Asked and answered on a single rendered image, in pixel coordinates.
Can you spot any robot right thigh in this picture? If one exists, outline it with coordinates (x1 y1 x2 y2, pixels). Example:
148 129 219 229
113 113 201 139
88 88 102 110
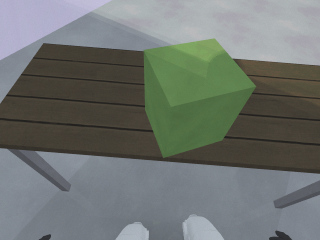
182 216 224 240

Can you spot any robot thigh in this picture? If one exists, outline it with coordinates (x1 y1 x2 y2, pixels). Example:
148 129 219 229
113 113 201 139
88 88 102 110
182 216 224 240
115 224 149 240

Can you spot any robot right hand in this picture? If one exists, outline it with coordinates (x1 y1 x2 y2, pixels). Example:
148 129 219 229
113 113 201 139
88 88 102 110
269 230 292 240

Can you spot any carton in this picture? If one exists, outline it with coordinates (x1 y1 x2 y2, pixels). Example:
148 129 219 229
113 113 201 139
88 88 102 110
143 38 256 158

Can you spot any table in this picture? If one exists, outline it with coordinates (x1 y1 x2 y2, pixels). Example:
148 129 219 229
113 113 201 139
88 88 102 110
0 43 320 209

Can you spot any robot left thigh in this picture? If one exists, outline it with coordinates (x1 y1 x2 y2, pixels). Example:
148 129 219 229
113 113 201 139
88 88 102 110
115 224 149 240

